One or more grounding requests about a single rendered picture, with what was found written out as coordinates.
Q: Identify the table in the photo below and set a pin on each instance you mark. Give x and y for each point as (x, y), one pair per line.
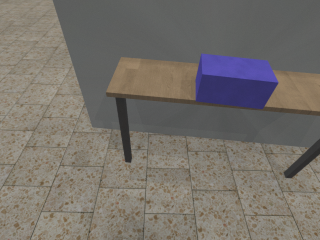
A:
(175, 82)

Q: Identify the carton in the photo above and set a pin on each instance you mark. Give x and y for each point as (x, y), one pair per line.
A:
(234, 81)

